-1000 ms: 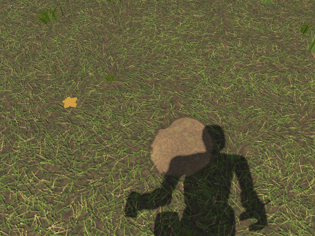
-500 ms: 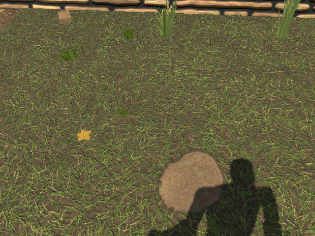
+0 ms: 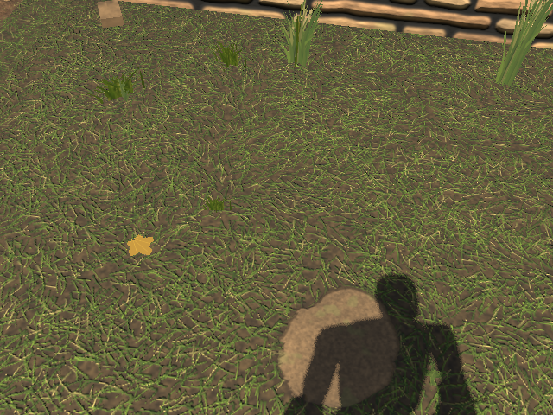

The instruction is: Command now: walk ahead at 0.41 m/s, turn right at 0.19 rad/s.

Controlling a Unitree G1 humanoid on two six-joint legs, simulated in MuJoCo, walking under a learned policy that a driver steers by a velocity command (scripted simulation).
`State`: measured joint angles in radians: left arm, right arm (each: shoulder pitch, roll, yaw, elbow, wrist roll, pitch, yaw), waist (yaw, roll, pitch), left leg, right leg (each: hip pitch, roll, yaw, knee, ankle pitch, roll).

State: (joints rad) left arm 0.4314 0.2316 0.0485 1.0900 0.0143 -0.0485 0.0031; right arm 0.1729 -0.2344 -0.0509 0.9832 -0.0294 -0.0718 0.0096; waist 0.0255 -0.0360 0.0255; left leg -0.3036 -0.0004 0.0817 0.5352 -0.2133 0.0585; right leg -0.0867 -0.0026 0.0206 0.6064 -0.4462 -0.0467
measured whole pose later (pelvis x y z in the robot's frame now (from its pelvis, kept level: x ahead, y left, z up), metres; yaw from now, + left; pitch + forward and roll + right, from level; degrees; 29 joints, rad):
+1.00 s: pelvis +0.54 -0.08 -0.01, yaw -29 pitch +2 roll -1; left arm 0.46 0.26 0.06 0.96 0.02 -0.07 0.02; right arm 0.01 -0.23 -0.01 0.75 -0.03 -0.06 0.02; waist 0.09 0.02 0.04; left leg -0.49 0.00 0.04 0.51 -0.08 0.05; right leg 0.11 0.13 0.17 0.33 -0.43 -0.11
